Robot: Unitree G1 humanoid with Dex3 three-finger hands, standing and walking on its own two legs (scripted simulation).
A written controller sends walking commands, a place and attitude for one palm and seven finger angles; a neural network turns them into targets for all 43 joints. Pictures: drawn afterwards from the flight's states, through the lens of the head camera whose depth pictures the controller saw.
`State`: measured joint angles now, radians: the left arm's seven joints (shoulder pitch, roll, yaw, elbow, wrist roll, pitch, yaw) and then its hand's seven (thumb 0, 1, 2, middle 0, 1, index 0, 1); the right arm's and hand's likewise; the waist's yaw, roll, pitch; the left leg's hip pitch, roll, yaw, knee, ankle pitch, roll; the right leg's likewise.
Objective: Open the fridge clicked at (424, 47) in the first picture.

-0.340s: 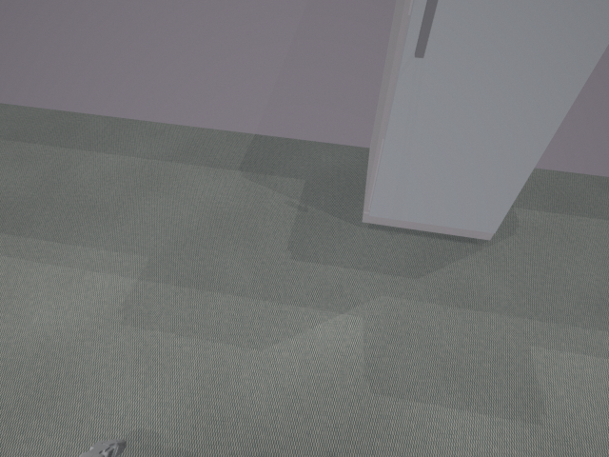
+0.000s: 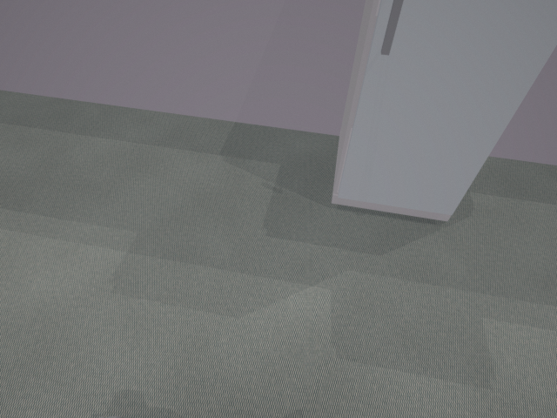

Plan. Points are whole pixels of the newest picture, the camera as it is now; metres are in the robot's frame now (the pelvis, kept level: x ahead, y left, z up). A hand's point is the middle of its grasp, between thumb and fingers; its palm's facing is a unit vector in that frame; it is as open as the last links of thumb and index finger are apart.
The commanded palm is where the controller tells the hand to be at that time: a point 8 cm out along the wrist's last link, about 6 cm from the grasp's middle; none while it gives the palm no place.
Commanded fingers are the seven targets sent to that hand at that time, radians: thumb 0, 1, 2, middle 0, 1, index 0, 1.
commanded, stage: stand and wait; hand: left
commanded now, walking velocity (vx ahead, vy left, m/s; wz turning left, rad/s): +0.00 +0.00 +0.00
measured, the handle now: (394, 11) +1.17 -0.27 +0.15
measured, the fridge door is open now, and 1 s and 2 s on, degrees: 0 0 0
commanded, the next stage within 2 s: look at it before walking up in 0.48 s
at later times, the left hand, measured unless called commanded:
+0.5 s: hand out of the picture +0.07 +0.24 -0.15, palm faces -0.03 -0.94 -0.34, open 7.4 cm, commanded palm none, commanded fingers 0.00 0.90 0.90 -0.20 -0.30 -0.20 -0.30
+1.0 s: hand out of the picture +0.07 +0.23 -0.15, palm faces -0.04 -0.94 -0.33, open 7.4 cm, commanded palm none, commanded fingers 0.00 0.90 0.90 -0.20 -0.30 -0.20 -0.30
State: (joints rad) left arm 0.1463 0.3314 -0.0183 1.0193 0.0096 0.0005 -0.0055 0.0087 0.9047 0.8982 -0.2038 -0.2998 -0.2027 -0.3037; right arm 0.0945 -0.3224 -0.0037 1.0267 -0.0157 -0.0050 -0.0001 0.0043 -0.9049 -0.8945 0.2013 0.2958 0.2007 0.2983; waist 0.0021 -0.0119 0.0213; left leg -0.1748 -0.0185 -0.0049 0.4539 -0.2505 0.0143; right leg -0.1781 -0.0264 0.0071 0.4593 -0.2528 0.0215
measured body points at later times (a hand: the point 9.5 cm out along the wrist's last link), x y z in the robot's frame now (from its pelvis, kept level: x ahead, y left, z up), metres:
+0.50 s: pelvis -0.01 -0.01 +0.00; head -0.01 -0.01 +0.45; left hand +0.07 +0.29 -0.13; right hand +0.07 -0.30 -0.13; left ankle +0.00 +0.11 -0.74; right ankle +0.00 -0.13 -0.74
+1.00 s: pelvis +0.00 -0.01 +0.01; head +0.00 -0.02 +0.45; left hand +0.07 +0.28 -0.13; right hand +0.07 -0.31 -0.13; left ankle +0.00 +0.11 -0.74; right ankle +0.00 -0.13 -0.74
